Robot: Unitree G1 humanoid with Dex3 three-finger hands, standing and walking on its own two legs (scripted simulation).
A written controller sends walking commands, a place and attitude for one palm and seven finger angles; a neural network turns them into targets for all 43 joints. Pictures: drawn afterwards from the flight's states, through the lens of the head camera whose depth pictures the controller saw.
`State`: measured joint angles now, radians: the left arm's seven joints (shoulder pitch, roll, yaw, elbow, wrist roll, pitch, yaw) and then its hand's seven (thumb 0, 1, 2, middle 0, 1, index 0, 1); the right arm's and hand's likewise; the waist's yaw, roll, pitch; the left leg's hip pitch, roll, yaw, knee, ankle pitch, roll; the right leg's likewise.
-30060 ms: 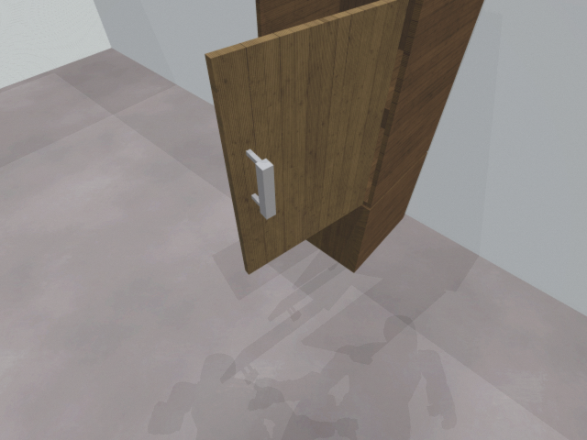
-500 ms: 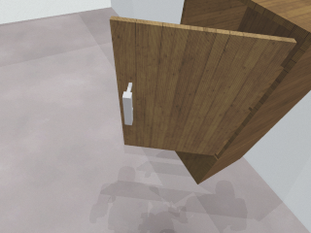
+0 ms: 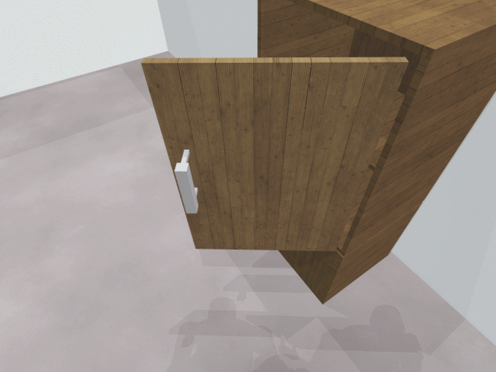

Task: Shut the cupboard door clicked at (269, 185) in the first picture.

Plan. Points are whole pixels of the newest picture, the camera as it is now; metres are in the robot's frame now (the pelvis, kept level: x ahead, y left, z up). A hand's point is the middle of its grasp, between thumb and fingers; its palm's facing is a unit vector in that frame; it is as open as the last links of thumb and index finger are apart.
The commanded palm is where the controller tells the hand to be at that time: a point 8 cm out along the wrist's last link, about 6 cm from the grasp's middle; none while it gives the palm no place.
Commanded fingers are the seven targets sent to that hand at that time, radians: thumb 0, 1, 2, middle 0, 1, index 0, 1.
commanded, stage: come to a stop and stand still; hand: left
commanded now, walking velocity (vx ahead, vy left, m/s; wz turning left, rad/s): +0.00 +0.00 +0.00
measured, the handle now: (189, 182) +0.49 +0.15 +0.00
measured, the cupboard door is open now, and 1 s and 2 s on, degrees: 55 55 55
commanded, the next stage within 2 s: look again from close up in 0.02 s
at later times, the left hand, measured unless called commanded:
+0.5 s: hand out of the picture +0.02 +0.17 -0.17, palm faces -0.01 -0.98 -0.21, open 7.4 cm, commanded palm none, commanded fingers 0.00 0.90 0.90 -0.20 -0.30 -0.20 -0.30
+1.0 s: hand (150, 346) +0.17 +0.17 -0.03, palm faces -0.01 -1.00 -0.01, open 6.7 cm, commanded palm +0.12 +0.23 -0.05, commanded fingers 0.00 0.90 0.90 -0.49 -0.62 -0.49 -0.62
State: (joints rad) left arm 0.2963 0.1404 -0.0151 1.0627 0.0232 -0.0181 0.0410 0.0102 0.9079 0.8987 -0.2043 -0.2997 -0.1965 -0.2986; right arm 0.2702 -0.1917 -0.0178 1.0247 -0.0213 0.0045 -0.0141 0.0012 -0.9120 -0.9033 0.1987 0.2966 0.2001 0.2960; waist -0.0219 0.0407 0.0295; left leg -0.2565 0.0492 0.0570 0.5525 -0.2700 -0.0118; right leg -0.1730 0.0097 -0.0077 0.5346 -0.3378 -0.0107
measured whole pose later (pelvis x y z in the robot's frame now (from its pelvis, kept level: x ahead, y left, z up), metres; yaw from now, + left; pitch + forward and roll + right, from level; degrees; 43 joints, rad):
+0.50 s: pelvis +0.01 -0.01 +0.00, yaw -1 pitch -1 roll +1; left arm 0.27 0.18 -0.01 1.09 0.02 -0.02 0.03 0.01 0.90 0.90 -0.20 -0.30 -0.20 -0.30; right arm 0.26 -0.16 0.00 1.11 -0.02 -0.01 -0.02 0.00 -0.91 -0.90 0.20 0.30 0.20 0.30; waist 0.00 -0.01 0.04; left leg -0.21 0.05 0.07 0.47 -0.24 -0.03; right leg -0.15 0.02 0.00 0.49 -0.32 -0.02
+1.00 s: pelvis -0.04 -0.01 -0.07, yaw +2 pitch +11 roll +1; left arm 0.32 0.16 0.13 0.19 -0.23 -0.59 -0.32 0.01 0.90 0.90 -0.33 -0.44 -0.32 -0.44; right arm 0.15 -0.24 -0.07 0.60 0.00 -0.30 0.00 0.01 -0.91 -0.90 0.20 0.30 0.20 0.30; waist 0.00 -0.04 -0.14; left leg -0.83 0.04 0.03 1.05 -0.42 -0.02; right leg -0.76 -0.03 -0.04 1.10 -0.52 -0.02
